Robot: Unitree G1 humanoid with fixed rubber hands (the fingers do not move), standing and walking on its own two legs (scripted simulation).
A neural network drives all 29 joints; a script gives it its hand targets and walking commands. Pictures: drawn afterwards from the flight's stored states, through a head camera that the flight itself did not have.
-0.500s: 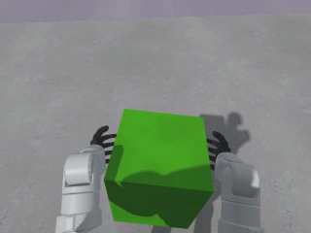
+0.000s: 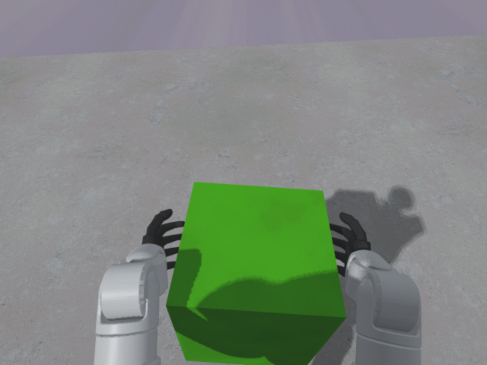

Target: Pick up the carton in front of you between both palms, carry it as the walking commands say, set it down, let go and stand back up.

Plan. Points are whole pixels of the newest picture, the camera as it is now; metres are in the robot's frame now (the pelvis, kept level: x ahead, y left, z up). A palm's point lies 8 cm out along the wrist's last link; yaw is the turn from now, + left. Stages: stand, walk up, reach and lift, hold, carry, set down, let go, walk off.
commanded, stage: carry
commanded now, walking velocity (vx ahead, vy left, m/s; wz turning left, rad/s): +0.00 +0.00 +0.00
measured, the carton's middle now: (251, 279) +0.28 +0.01 +0.00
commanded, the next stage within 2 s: none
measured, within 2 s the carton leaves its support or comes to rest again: neither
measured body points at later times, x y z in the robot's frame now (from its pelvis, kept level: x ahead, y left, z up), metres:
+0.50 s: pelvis +0.09 +0.01 +0.00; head +0.07 +0.01 +0.45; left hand +0.37 +0.17 +0.08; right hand +0.37 -0.14 +0.08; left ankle -0.01 +0.11 -0.73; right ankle +0.07 -0.10 -0.73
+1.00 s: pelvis +0.04 +0.01 +0.00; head +0.01 +0.01 +0.44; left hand +0.32 +0.16 +0.03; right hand +0.33 -0.14 +0.03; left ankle -0.01 +0.11 -0.74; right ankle +0.07 -0.10 -0.74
